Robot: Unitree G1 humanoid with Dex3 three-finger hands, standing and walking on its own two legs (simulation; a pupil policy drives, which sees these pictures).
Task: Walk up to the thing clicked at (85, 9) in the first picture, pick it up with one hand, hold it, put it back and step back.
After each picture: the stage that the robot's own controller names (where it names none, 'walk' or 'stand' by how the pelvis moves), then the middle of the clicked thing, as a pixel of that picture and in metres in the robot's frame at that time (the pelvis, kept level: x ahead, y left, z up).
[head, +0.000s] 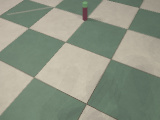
stand; (84, 11) +1.89 -0.04 -0.66
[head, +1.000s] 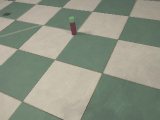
walk; (72, 26) +1.76 +0.24 -0.63
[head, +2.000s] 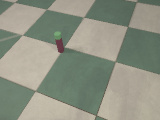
walk; (59, 42) +1.20 +0.31 -0.65
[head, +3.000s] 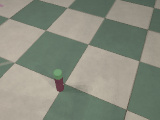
walk; (59, 81) +0.76 +0.22 -0.63
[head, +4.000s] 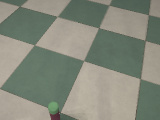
walk; (54, 113) +0.47 +0.17 -0.64
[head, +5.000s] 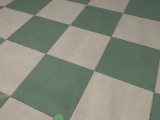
stand; out of the picture +0.42 +0.18 -0.65
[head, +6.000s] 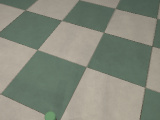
stand; out of the picture +0.41 +0.21 -0.64
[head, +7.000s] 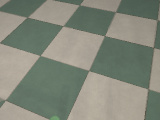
stand; out of the picture +0.41 +0.21 -0.66
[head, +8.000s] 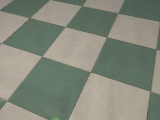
stand; out of the picture +0.40 +0.21 -0.66
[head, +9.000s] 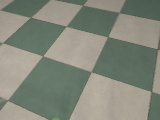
stand; out of the picture +0.40 +0.21 -0.66
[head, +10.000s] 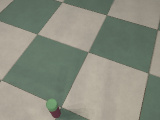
go down; (54, 109) +0.42 +0.20 -0.63
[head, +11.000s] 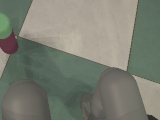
go down; (4, 37) +0.50 +0.24 -0.23
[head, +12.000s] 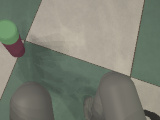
close in; (12, 42) +0.49 +0.23 -0.26
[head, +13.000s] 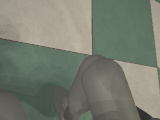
close in; out of the picture +0.48 +0.28 -0.17
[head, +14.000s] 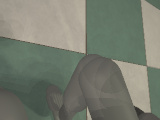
lift; out of the picture +0.47 +0.29 -0.18
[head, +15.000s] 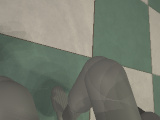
lift; out of the picture +0.43 +0.26 -0.18
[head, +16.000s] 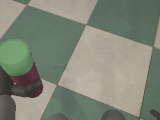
lift; (25, 74) +0.35 +0.18 +0.03
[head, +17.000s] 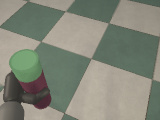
hold; (34, 84) +0.32 +0.17 +0.05
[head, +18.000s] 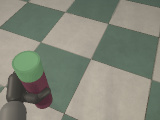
hold; (36, 84) +0.33 +0.17 +0.03
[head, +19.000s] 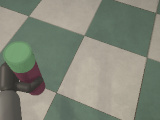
crouch; (28, 73) +0.37 +0.18 -0.01
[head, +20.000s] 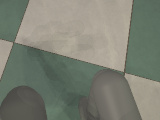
lower; out of the picture +0.51 +0.24 -0.05
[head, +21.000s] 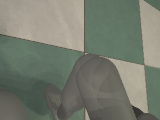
lower; out of the picture +0.47 +0.30 -0.18
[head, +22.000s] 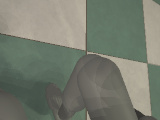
lower; out of the picture +0.48 +0.30 -0.18
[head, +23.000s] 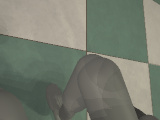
lower; out of the picture +0.47 +0.31 -0.18
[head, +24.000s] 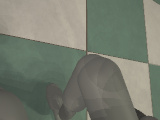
lower; out of the picture +0.47 +0.30 -0.18
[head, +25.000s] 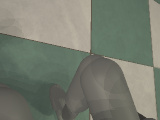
draw back; out of the picture +0.47 +0.28 -0.17
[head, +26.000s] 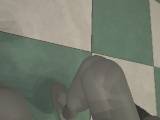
rise; out of the picture +0.47 +0.28 -0.18
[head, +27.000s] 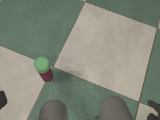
walk; (44, 70) +0.47 +0.19 -0.41
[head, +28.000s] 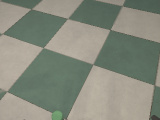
stand; out of the picture +0.42 +0.17 -0.60
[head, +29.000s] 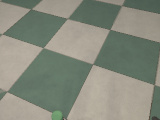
stand; out of the picture +0.42 +0.18 -0.60
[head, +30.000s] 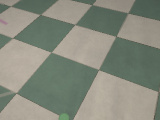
stand; out of the picture +0.42 +0.16 -0.65
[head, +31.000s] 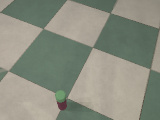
walk; (61, 100) +0.48 +0.12 -0.64
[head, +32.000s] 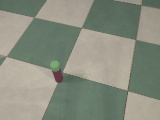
walk; (57, 72) +0.71 +0.22 -0.62
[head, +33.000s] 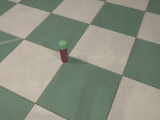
stand; (63, 52) +1.05 +0.20 -0.63
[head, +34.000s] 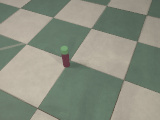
stand; (65, 57) +1.04 +0.19 -0.66
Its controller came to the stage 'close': yes
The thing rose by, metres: 0.69
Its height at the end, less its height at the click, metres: +0.00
